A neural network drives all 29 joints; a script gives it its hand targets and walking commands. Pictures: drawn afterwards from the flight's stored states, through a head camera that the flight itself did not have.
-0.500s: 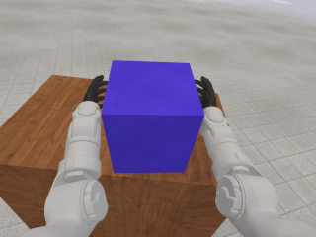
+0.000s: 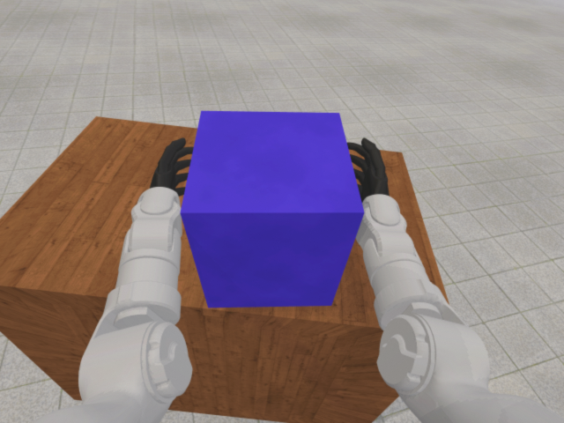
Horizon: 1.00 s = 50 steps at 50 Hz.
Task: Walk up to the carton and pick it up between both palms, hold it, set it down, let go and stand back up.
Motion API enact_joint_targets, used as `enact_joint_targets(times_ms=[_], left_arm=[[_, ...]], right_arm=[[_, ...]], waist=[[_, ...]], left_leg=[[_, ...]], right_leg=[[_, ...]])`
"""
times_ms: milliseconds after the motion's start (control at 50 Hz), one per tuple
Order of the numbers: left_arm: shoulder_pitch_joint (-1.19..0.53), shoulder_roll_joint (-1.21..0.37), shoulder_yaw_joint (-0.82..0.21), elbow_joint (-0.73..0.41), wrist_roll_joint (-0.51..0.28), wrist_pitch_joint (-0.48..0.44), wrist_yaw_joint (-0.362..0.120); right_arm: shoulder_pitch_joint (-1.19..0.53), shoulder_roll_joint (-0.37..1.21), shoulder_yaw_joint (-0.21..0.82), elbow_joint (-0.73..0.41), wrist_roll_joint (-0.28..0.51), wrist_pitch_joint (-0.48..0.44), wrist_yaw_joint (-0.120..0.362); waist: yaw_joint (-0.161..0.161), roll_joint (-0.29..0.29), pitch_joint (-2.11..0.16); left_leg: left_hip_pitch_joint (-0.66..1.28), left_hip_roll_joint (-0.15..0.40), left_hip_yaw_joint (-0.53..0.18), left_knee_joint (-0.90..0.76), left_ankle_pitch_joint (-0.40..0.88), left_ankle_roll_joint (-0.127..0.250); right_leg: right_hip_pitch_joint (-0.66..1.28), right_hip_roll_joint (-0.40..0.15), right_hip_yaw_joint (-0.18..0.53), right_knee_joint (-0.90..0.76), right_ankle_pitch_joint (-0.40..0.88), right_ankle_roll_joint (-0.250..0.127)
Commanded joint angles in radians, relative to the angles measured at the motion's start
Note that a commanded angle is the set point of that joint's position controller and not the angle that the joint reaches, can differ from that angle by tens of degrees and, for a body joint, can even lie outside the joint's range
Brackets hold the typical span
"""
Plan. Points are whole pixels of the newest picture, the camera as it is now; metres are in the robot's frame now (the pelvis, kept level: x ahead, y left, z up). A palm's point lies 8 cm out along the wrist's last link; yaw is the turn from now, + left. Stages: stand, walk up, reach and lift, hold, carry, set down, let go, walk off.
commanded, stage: set down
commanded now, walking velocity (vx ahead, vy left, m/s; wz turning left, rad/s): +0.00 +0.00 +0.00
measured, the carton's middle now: (270, 214) +0.42 +0.04 +0.08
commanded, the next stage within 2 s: none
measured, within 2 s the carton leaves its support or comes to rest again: rests again in 0.86 s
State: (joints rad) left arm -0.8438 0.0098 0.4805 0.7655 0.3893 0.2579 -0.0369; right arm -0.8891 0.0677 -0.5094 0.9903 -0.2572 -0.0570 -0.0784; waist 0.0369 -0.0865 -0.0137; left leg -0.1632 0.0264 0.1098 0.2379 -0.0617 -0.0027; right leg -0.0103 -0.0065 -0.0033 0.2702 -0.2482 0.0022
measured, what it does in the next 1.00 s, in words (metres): stands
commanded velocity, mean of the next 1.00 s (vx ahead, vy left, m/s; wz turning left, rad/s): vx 0.00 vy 0.00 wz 0.00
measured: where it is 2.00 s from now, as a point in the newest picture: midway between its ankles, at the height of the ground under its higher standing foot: outside the picture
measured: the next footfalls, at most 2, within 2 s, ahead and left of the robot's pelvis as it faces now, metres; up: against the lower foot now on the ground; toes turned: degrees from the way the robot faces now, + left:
none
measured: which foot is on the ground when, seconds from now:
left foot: down 0.00-1.00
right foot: down 0.00-1.00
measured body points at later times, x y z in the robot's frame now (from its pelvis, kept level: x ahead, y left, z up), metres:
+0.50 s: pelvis +0.00 +0.00 +0.00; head +0.02 +0.02 +0.45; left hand +0.43 +0.20 +0.11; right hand +0.44 -0.11 +0.13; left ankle +0.04 +0.12 -0.75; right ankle -0.07 -0.11 -0.75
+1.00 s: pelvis +0.01 +0.00 +0.00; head +0.05 +0.03 +0.45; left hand +0.44 +0.19 +0.08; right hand +0.45 -0.12 +0.10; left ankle +0.04 +0.12 -0.75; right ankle -0.07 -0.11 -0.75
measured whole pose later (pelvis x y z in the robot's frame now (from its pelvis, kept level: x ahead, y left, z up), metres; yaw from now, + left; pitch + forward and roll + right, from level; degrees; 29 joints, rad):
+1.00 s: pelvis +0.01 +0.00 +0.00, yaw -2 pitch +8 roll +1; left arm -0.89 -0.02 0.60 0.91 0.45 0.11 -0.04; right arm -0.86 0.12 -0.68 0.93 -0.45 -0.10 -0.03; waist 0.08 -0.08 -0.05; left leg -0.31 0.04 0.15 0.24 -0.06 0.00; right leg -0.18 0.00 0.03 0.29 -0.24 0.00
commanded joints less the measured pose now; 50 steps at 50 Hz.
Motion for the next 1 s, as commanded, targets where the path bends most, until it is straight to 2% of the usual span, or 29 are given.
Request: enact_joint_targets(times_ms=[0, 140, 440, 540, 600, 640, 700, 720, 740, 760, 780, 800, 820, 840, 880, 920, 960, 980], left_arm=[[-0.676, -0.437, -0.225, -0.074, -0.047, -0.071, -0.102], [-0.692, -0.433, -0.202, -0.047, -0.040, -0.100, -0.098], [-0.728, -0.407, -0.139, 0.030, -0.018, -0.153, -0.095], [-0.739, -0.399, -0.117, 0.053, -0.010, -0.164, -0.093], [-0.734, -0.406, -0.115, 0.051, -0.009, -0.173, -0.088], [-0.712, -0.412, -0.075, 0.090, 0.025, -0.167, -0.080], [-0.721, -0.403, -0.071, 0.083, 0.023, -0.176, -0.080], [-0.701, -0.419, -0.075, 0.067, 0.028, -0.177, -0.073], [-0.699, -0.415, -0.067, 0.064, 0.035, -0.182, -0.071], [-0.690, -0.421, -0.078, 0.059, 0.036, -0.181, -0.069], [-0.691, -0.430, -0.089, 0.066, 0.035, -0.182, -0.068], [-0.695, -0.443, -0.094, 0.053, 0.033, -0.186, -0.066], [-0.687, -0.440, -0.089, 0.068, 0.035, -0.188, -0.063], [-0.704, -0.447, -0.110, 0.038, 0.028, -0.194, -0.058], [-0.681, -0.424, -0.104, 0.022, 0.028, -0.208, -0.055], [-0.689, -0.409, -0.070, 0.066, 0.050, -0.218, -0.051], [-0.643, -0.413, -0.057, 0.106, 0.064, -0.221, -0.054], [-0.639, -0.409, -0.064, 0.094, 0.063, -0.224, -0.057]], right_arm=[[-0.633, 0.468, 0.250, -0.069, -0.020, -0.041, 0.127], [-0.638, 0.483, 0.230, -0.081, -0.055, -0.050, 0.135], [-0.623, 0.522, 0.156, -0.059, -0.137, -0.048, 0.150], [-0.621, 0.526, 0.122, -0.049, -0.164, -0.043, 0.155], [-0.610, 0.529, 0.111, -0.045, -0.176, -0.049, 0.159], [-0.602, 0.513, 0.084, -0.059, -0.190, -0.049, 0.160], [-0.592, 0.523, 0.085, -0.062, -0.197, -0.048, 0.164], [-0.579, 0.506, 0.078, -0.054, -0.200, -0.051, 0.166], [-0.573, 0.516, 0.075, -0.070, -0.195, -0.052, 0.171], [-0.566, 0.512, 0.072, -0.059, -0.205, -0.057, 0.169], [-0.575, 0.515, 0.081, -0.070, -0.204, -0.063, 0.168], [-0.568, 0.523, 0.080, -0.057, -0.201, -0.071, 0.164], [-0.576, 0.512, 0.082, -0.052, -0.208, -0.075, 0.163], [-0.579, 0.517, 0.074, -0.052, -0.206, -0.080, 0.165], [-0.566, 0.538, 0.101, -0.066, -0.199, -0.087, 0.163], [-0.594, 0.542, 0.116, -0.063, -0.205, -0.096, 0.167], [-0.570, 0.545, 0.135, -0.065, -0.198, -0.095, 0.165], [-0.556, 0.548, 0.141, -0.061, -0.205, -0.093, 0.163]], waist=[[0.002, 0.087, -0.462], [0.017, 0.088, -0.497], [0.035, 0.084, -0.526], [0.038, 0.086, -0.532], [0.038, 0.094, -0.555], [0.041, 0.070, -0.521], [0.032, 0.060, -0.527], [0.034, 0.091, -0.542], [0.053, 0.089, -0.562], [0.033, 0.092, -0.552], [0.041, 0.108, -0.568], [0.033, 0.127, -0.579], [0.045, 0.104, -0.578], [0.035, 0.123, -0.595], [0.063, 0.114, -0.605], [0.079, 0.095, -0.607], [0.091, 0.094, -0.568], [0.079, 0.080, -0.554]], left_leg=[[0.405, -0.014, 0.048, 0.093, 0.368, -0.004], [0.410, -0.010, 0.053, 0.102, 0.402, -0.002], [0.358, -0.009, 0.071, 0.092, 0.373, 0.015], [0.371, -0.005, 0.074, 0.100, 0.398, 0.017], [0.410, 0.001, 0.071, 0.115, 0.456, 0.014], [0.403, 0.004, 0.073, 0.112, 0.402, 0.015], [0.389, 0.001, 0.067, 0.104, 0.397, 0.022], [0.417, 0.003, 0.065, 0.111, 0.429, 0.012], [0.429, 0.003, 0.070, 0.121, 0.449, 0.013], [0.419, 0.005, 0.068, 0.126, 0.468, 0.007], [0.436, 0.006, 0.068, 0.136, 0.504, 0.008], [0.464, 0.012, 0.070, 0.155, 0.546, 0.003], [0.473, 0.018, 0.069, 0.158, 0.543, 0.006], [0.472, 0.018, 0.064, 0.150, 0.527, 0.001], [0.419, 0.011, 0.070, 0.152, 0.532, 0.012], [0.391, 0.006, 0.083, 0.147, 0.520, 0.020], [0.353, 0.003, 0.089, 0.134, 0.492, 0.028], [0.324, 0.004, 0.081, 0.129, 0.488, 0.026]], right_leg=[[-0.114, 0.025, -0.100, -0.008, 0.420, 0.086], [-0.139, 0.024, -0.100, -0.011, 0.412, 0.083], [-0.162, 0.012, -0.091, -0.003, 0.383, 0.090], [-0.203, 0.014, -0.094, -0.010, 0.340, 0.088], [-0.247, 0.018, -0.101, -0.015, 0.327, 0.084], [-0.243, 0.021, -0.091, -0.021, 0.323, 0.082], [-0.245, 0.020, -0.087, -0.012, 0.345, 0.084], [-0.272, 0.021, -0.096, -0.014, 0.329, 0.083], [-0.272, 0.025, -0.093, -0.015, 0.341, 0.083], [-0.272, 0.022, -0.091, -0.015, 0.335, 0.080], [-0.295, 0.022, -0.096, -0.011, 0.346, 0.074], [-0.320, 0.025, -0.098, -0.008, 0.355, 0.079], [-0.343, 0.028, -0.102, -0.020, 0.307, 0.076], [-0.346, 0.028, -0.104, -0.024, 0.300, 0.067], [-0.276, 0.020, -0.082, -0.018, 0.350, 0.068], [-0.270, 0.024, -0.099, 0.004, 0.384, 0.087], [-0.227, 0.015, -0.084, 0.012, 0.434, 0.093], [-0.211, 0.013, -0.085, 0.017, 0.446, 0.089]])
